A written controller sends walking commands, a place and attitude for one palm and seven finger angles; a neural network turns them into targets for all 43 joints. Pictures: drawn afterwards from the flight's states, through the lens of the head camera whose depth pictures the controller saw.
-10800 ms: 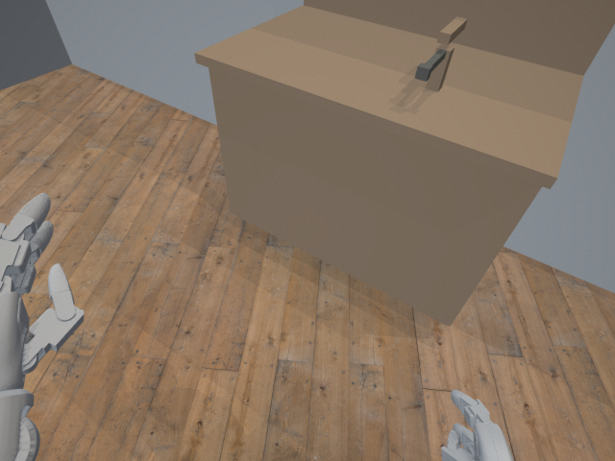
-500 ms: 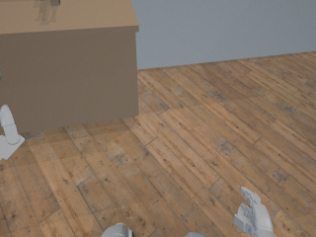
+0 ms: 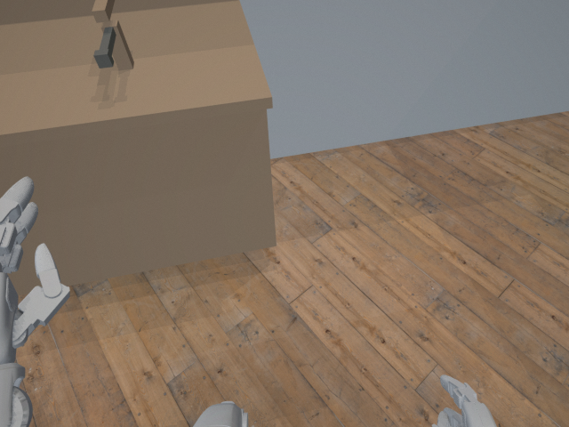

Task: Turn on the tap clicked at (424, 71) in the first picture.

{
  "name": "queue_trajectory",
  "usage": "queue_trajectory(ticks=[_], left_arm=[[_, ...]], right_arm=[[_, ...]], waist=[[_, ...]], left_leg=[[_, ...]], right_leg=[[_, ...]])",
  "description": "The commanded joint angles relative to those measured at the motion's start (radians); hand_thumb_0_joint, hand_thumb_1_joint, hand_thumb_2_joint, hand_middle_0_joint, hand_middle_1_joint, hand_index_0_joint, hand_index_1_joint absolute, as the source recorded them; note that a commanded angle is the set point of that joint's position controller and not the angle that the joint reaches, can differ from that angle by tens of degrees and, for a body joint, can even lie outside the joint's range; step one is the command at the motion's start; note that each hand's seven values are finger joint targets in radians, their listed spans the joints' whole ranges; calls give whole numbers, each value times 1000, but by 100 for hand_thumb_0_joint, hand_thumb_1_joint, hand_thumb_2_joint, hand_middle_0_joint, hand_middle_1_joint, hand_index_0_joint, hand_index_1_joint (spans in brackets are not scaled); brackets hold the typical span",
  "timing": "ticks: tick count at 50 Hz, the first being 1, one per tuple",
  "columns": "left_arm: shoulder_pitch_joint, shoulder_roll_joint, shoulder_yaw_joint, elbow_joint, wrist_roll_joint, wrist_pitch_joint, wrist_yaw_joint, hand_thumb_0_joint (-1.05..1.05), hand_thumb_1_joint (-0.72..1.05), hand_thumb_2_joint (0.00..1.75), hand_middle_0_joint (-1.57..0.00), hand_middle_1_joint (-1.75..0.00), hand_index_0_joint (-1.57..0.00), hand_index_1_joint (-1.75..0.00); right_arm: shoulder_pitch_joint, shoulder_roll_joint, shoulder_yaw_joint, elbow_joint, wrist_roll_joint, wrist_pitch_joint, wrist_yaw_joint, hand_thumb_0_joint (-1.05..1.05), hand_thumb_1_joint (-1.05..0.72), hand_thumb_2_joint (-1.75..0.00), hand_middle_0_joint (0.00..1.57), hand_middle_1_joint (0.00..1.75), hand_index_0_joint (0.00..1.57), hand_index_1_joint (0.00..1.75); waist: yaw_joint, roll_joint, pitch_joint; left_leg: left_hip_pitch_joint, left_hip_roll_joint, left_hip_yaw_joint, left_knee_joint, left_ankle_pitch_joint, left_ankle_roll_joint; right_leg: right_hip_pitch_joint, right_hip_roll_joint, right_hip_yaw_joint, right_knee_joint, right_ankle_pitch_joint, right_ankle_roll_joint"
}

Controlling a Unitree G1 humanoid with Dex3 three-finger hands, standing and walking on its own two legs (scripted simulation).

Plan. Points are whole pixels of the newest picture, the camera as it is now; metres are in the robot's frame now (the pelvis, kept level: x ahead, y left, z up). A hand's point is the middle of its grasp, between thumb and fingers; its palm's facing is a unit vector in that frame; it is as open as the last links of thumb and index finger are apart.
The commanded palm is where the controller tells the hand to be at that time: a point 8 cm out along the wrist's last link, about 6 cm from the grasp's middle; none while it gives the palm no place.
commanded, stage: take the last steps up to it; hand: left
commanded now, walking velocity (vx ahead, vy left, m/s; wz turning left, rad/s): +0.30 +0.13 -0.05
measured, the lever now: (104, 58) +0.78 +0.43 +0.11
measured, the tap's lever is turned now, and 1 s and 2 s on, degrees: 0 0 0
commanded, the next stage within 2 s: come to a stop and stand still in 1.42 s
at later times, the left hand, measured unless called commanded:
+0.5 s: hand (41, 191) +0.33 +0.30 +0.18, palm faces +0.32 -0.82 -0.48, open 7.4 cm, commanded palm +0.28 +0.35 +0.18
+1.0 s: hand (63, 124) +0.46 +0.34 +0.18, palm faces +0.35 -0.84 -0.41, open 7.4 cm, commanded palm +0.40 +0.37 +0.18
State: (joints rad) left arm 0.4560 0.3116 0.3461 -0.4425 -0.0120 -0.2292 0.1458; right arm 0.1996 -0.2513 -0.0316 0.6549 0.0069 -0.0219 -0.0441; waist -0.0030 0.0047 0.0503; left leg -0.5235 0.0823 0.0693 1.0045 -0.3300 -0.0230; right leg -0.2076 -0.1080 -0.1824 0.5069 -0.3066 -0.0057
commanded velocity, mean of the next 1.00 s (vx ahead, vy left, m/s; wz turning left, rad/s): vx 0.28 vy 0.06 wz -0.05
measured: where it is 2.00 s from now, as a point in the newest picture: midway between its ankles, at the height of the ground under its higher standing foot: (269, 391)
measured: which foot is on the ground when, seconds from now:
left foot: up 0.00-0.14, down 0.16-0.58, up 0.60-0.88, down 0.90-1.00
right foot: down 0.00-0.16, up 0.18-0.54, down 0.56-0.90, up 0.92-1.00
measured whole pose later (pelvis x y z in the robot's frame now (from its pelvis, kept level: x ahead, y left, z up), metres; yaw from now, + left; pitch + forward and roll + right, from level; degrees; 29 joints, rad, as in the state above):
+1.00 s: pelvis +0.21 +0.11 -0.01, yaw -6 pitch -1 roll +1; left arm 0.43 0.42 0.42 -0.52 -0.03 -0.25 0.17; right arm 0.18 -0.19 -0.04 0.58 0.01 -0.06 -0.07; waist -0.01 -0.05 0.06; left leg -0.32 0.07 0.16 0.59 -0.25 0.01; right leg -0.36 -0.06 -0.06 1.04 -0.54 0.00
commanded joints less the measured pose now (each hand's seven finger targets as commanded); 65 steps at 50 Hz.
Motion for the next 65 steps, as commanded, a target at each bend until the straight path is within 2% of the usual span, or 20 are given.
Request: queue_trajectory(ticks=[1, 6, 8, 9, 12, 16, 26, 28, 30, 36, 42, 44, 45, 46, 48, 52, 58, 59, 62, 65], left_arm=[[2, 248, 152, -300, -5, -87, 28, 0, 90, 90, -20, -30, -20, -30], [-12, 243, 172, -379, -11, -82, 39, 0, 90, 90, -20, -30, -20, -30], [-50, 231, 169, -392, -14, -101, 40, 0, 90, 90, -20, -30, -20, -30], [-51, 241, 158, -351, -4, -104, 43, 0, 90, 90, -20, -30, -20, -30], [-82, 260, 183, -261, -17, -91, 26, 0, 90, 90, -20, -30, -20, -30], [-34, 209, 133, -391, -19, -92, 9, 0, 90, 90, -20, -30, -20, -30], [-21, 223, 161, -251, -21, -28, 22, 0, 90, 90, -20, -30, -20, -30], [-49, 232, 155, -222, -8, -27, 24, 0, 90, 90, -20, -30, -20, -30], [-91, 237, 140, -202, -15, -22, 26, 0, 90, 90, -20, -30, -20, -30], [-72, 237, 131, -292, 0, -70, 31, 0, 90, 90, -20, -30, -20, -30], [-22, 256, 173, -358, -17, -65, 52, 0, 90, 90, -20, -30, -20, -30], [-31, 248, 168, -378, -23, -77, 50, 0, 90, 90, -20, -30, -20, -30], [-23, 229, 148, -366, -23, -81, 47, 0, 90, 90, -20, -30, -20, -30], [-29, 239, 152, -321, -17, -83, 49, 0, 90, 90, -20, -30, -20, -30], [-65, 247, 162, -230, -26, -68, 32, 0, 90, 90, -20, -30, -20, -30], [-33, 195, 117, -303, -25, -70, 15, 0, 90, 90, -20, -30, -20, -30], [4, 226, 150, -271, -22, -41, 27, 0, 90, 90, -20, -30, -20, -30], [-19, 233, 154, -265, -18, -38, 30, 0, 90, 90, -20, -30, -20, -30], [-93, 292, 192, -241, -23, -28, 37, 0, 90, 90, -20, -30, -20, -30], [-85, 249, 165, -209, -20, -37, 25, 0, 90, 90, -20, -30, -20, -30]], right_arm=[[-96, -33, -22, -194, -7, -57, 0, 0, -90, -90, 20, 30, 20, 30], [-52, -43, -48, -220, -5, -65, -19, 0, -90, -90, 20, 30, 20, 30], [-39, -91, -72, -216, 1, -69, -25, 0, -90, -90, 20, 30, 20, 30], [-42, -80, -65, -227, 0, -72, -19, 0, -90, -90, 20, 30, 20, 30], [-70, -65, -55, -185, 13, -83, -14, 0, -90, -90, 20, 30, 20, 30], [-78, -52, -37, -185, 12, -106, 6, 0, -90, -90, 20, 30, 20, 30], [-79, -42, -4, -179, -1, -97, -24, 0, -90, -90, 20, 30, 20, 30], [-71, -34, -3, -178, 2, -86, -22, 0, -90, -90, 20, 30, 20, 30], [-101, -20, 2, -200, 6, -87, -12, 0, -90, -90, 20, 30, 20, 30], [-114, -24, 7, -179, -4, -60, -10, 0, -90, -90, 20, 30, 20, 30], [-70, -26, -22, -215, -9, -75, -26, 0, -90, -90, 20, 30, 20, 30], [-31, -60, -44, -220, -2, -73, -35, 0, -90, -90, 20, 30, 20, 30], [-33, -82, -55, -221, 2, -75, -32, 0, -90, -90, 20, 30, 20, 30], [-41, -68, -42, -238, -1, -80, -23, 0, -90, -90, 20, 30, 20, 30], [-69, -64, -32, -208, 1, -84, -22, 0, -90, -90, 20, 30, 20, 30], [-49, -60, -34, -192, 11, -103, -7, 0, -90, -90, 20, 30, 20, 30], [-61, -47, -11, -192, 8, -111, -16, 0, -90, -90, 20, 30, 20, 30], [-67, -43, -10, -191, 9, -108, -19, 0, -90, -90, 20, 30, 20, 30], [-99, -14, 5, -195, 0, -104, -20, 0, -90, -90, 20, 30, 20, 30], [-104, -20, 7, -160, 3, -90, -12, 0, -90, -90, 20, 30, 20, 30]], waist=[[35, -179, -106], [4, -60, -179], [-18, 363, -238], [-12, 351, -227], [-14, 198, -137], [4, 232, -157], [-1, 127, -160], [1, -17, -188], [18, -291, -162], [12, -78, -103], [15, -60, -162], [-15, 160, -206], [-15, 360, -204], [-13, 288, -174], [-19, 220, -80], [2, 225, -116], [13, 141, -171], [13, 88, -173], [23, -284, -142], [9, -145, -105]], left_leg=[[29, -3, 85, -277, 41, 10], [355, -53, 158, -553, 185, 12], [623, 212, -211, -618, 295, 123], [588, 322, -396, -677, 345, 210], [452, 332, -342, -693, 161, 273], [380, 231, -125, -708, 181, 210], [322, 204, -41, -595, 129, 123], [182, 121, 32, -363, 83, 89], [-120, -48, 53, 20, -231, 17], [-12, 26, -1, -122, -67, 5], [308, -65, 137, -522, 169, 10], [518, 41, -15, -597, 226, 67], [631, 256, -308, -632, 352, 157], [557, 330, -456, -692, 349, 235], [395, 339, -422, -735, 175, 266], [352, 215, -142, -691, 248, 203], [283, 172, -51, -574, 138, 132], [239, 144, -23, -498, 70, 107], [-81, -59, 14, 33, -247, 15], [-105, -8, -68, 111, -120, -4]], right_leg=[[151, -216, 153, -152, 444, -117], [74, -128, 95, 65, 329, -56], [-271, 24, 18, 502, -192, 21], [-351, 73, 91, 700, -367, 11], [-460, -14, 167, 783, -255, 23], [-372, -5, 100, 595, -106, 33], [-26, 79, 4, -5, -8, 21], [135, -35, 194, -99, 64, -49], [260, -326, 667, -218, 173, -220], [126, -222, 245, -171, 390, -160], [94, -115, 160, -37, 304, -96], [-63, -35, 107, 236, 197, -35], [-299, 61, 62, 455, -234, 8], [-346, 94, 126, 619, -344, -2], [-398, 19, 182, 676, -271, 10], [-285, 24, 106, 451, -124, 23], [3, 90, 11, 32, -4, 30], [68, 71, 44, -42, 30, 18], [161, -314, 645, -250, 106, -190], [147, -258, 490, -202, 307, -200]])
